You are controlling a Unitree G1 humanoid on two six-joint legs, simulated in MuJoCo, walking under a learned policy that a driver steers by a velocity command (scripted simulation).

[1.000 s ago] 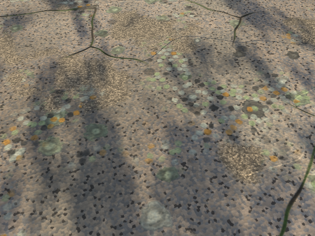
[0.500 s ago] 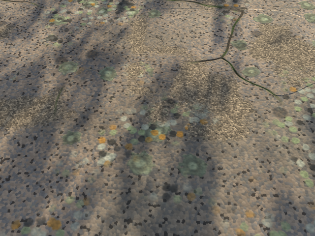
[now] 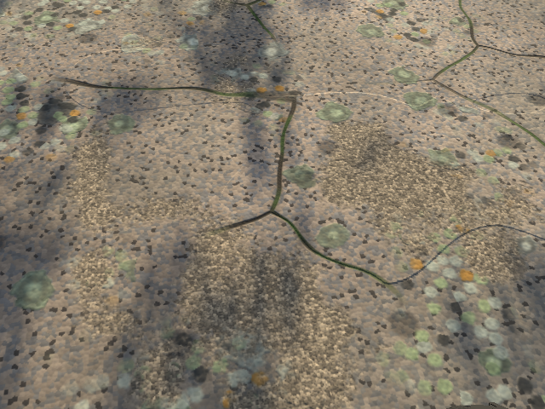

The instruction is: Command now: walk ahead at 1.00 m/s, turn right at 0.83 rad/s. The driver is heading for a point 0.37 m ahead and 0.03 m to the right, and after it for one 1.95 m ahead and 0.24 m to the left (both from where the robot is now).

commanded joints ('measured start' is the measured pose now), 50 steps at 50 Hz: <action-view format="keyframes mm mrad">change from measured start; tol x32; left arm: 1 -87 141 31 -101 -4 -54 1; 14 67 0 1 -140 -27 -86 -7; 24 -494 14 -78 -361 42 -60 -52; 32 53 224 16 -239 70 -67 42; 50 -134 210 22 -107 15 -74 34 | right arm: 1 -36 -125 -14 -103 -4 23 11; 9 -167 -130 -20 -135 29 -1 8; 13 498 -328 -117 40 11 -7 -45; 46 -107 -70 -66 -87 41 79 99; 50 216 -165 -101 29 30 65 68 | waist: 1 -88 56 110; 12 -214 -78 -252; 14 -127 472 -450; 17 -129 -3 -98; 24 -32 74 56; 33 62 -356 -425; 38 -24 -88 12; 50 -264 -101 -111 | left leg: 1 -13 52 83 -263 80 -41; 6 148 -12 130 -671 452 -32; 12 620 -34 136 -740 159 95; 14 983 338 -830 -1005 -262 310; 27 139 48 -234 -1205 341 218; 30 270 -15 -162 -776 685 152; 34 -281 -53 22 118 -45 131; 43 -262 66 96 -188 199 113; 50 440 -165 246 -562 220 219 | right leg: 1 -241 -242 388 -353 -24 -161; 11 251 -274 268 129 901 28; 14 -413 -20 141 1021 -221 108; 15 -588 -144 130 1032 -160 78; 28 41 -218 -27 131 234 189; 31 441 -284 37 99 4 146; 33 630 -747 867 -193 -607 21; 34 488 -680 783 -224 -650 11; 46 61 -406 -266 -363 579 136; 50 155 -476 -249 89 1228 109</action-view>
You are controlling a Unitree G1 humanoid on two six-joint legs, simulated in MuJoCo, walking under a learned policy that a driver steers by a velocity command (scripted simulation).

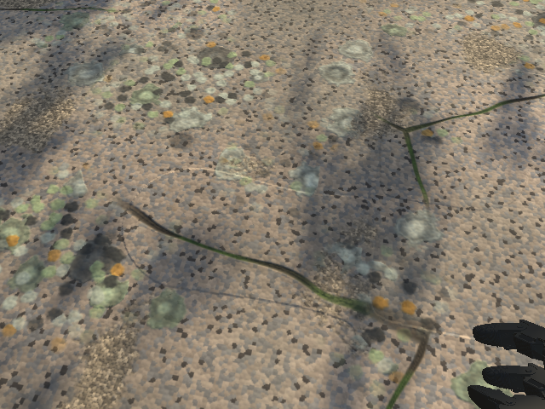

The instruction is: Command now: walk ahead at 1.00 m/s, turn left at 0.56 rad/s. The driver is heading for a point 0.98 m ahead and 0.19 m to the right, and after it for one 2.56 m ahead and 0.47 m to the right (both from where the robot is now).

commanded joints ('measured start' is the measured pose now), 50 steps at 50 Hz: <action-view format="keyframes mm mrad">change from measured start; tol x64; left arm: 1 -206 223 35 -130 6 8 13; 50 -256 96 2 -185 23 -18 -17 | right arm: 1 591 -108 -48 150 -13 1 -33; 50 436 -100 -49 113 17 -48 -73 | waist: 1 -385 -95 -201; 50 -164 7 -149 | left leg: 1 842 -102 -31 -87 -42 70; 4 1160 335 -850 -385 -342 169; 23 781 205 115 -15 1261 -155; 26 -114 -122 -118 1060 -462 -205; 41 227 35 -57 -200 238 -160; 50 902 275 -815 -465 -457 170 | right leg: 1 -412 -201 41 572 1368 -131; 3 -947 18 215 1365 -102 -97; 22 -552 132 72 423 487 -230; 26 137 -164 939 208 273 -591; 34 -643 22 682 -133 313 -399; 45 -135 -54 505 341 1354 -202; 50 -1029 44 401 1145 172 -134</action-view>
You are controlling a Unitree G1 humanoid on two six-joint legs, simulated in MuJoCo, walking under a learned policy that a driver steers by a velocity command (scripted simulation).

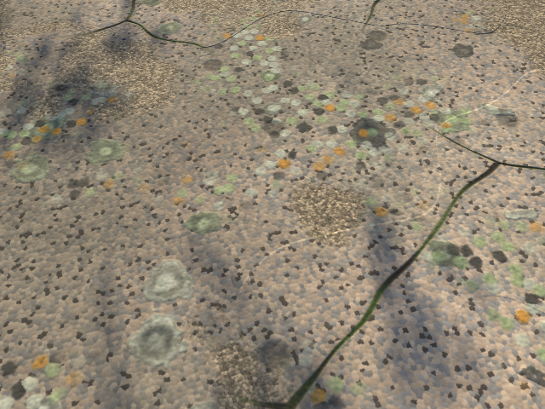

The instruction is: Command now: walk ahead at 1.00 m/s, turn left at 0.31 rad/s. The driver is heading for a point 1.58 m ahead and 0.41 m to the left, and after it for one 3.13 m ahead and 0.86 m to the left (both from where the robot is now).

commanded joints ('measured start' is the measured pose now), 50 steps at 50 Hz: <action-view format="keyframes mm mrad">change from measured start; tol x32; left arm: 1 -174 67 -18 -165 29 -38 -10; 12 -415 31 -72 -328 6 -6 -37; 17 128 223 17 -230 60 -22 37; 38 206 4 -33 -98 -40 -9 0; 50 -212 -44 -36 -147 -24 52 -60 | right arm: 1 234 -103 -58 43 12 1 12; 18 346 -40 -47 4 69 -15 3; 31 -164 -9 0 -152 -6 59 98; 37 340 -220 -79 32 -34 49 24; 50 144 -34 -33 104 17 -71 13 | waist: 1 -100 -10 -77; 12 -61 73 29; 18 80 -337 -463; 32 -57 -18 97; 39 -225 94 -456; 50 -6 69 115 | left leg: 1 514 298 -641 -328 -242 240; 12 113 147 -402 -452 226 130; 15 215 94 -345 -25 547 70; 17 -146 -17 -219 578 -206 42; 19 -388 76 -124 815 -198 49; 28 -352 177 -67 514 45 26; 35 257 -46 94 111 9 126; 38 1000 479 -681 -68 -221 234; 43 311 334 -291 -370 -70 122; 50 272 188 168 -507 405 8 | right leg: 1 -590 -134 19 152 69 28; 12 -121 -139 -95 -607 413 122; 17 603 -535 371 -730 -272 4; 18 597 -652 786 -902 -447 -81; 31 -53 -338 -288 -1160 593 21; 35 122 -389 -309 -743 1359 1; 36 38 -375 -309 -466 1302 0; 38 -490 -125 -120 371 -179 37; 50 -529 -246 -147 -219 421 12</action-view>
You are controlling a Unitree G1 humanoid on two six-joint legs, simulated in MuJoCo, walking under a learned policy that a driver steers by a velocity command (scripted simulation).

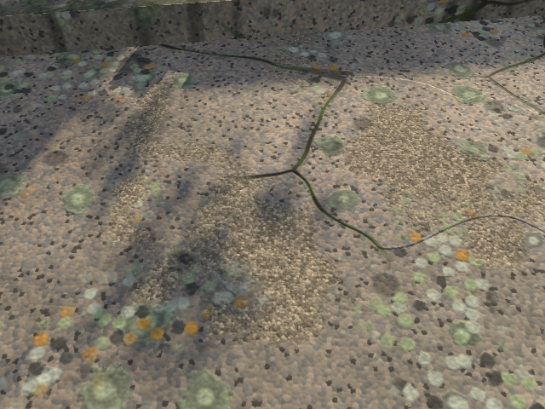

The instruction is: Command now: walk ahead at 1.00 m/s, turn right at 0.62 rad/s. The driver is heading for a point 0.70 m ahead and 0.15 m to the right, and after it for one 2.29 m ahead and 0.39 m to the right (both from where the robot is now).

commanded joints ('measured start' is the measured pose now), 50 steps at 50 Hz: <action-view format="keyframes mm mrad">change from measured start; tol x32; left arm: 1 -104 20 -3 -80 -6 -16 -22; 9 476 221 90 74 -8 4 16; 50 -192 133 -15 -235 31 -79 37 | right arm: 1 -109 -62 -5 -68 9 -37 -6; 25 -555 -26 74 -359 -17 33 9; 32 175 -295 -50 -154 -26 34 -46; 50 85 -212 -72 -61 31 28 -6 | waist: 1 37 64 121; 8 318 149 -178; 11 104 -284 -262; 20 23 90 101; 31 -196 -66 -243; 33 -76 379 -407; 36 -46 -10 -63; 50 11 65 -74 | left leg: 1 -214 204 56 -203 618 -9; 8 -54 306 57 562 1470 -54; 10 -582 21 4 1350 -115 -62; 11 -886 -9 -219 1513 -199 -92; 24 -562 155 -126 364 514 -95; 31 -18 83 -125 276 167 55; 33 385 420 -1091 41 -198 286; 44 -503 126 -539 -194 179 174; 50 -217 140 -537 158 753 79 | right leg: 1 115 19 -92 -203 191 -30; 8 731 227 -153 -365 -18 -157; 12 1094 -136 874 -846 -423 -429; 19 369 109 404 -943 -54 -277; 30 902 26 197 -484 995 -77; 31 754 57 151 -197 884 -64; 33 122 300 100 422 -375 9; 50 593 165 -15 -584 -16 68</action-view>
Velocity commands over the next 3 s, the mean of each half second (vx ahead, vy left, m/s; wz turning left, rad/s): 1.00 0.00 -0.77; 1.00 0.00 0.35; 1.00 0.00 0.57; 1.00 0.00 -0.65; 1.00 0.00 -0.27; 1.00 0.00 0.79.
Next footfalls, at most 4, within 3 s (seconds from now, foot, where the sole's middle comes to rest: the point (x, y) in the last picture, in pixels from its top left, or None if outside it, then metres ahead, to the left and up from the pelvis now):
0.18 right None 0.38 -0.07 -0.77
0.62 left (309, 289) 0.84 -0.08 -0.77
1.04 right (404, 209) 1.13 -0.41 -0.77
1.44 left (317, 127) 1.54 -0.16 -0.77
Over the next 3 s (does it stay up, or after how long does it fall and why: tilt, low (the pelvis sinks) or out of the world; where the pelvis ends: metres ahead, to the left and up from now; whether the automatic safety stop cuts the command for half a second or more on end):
stays up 2.82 -0.49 0.18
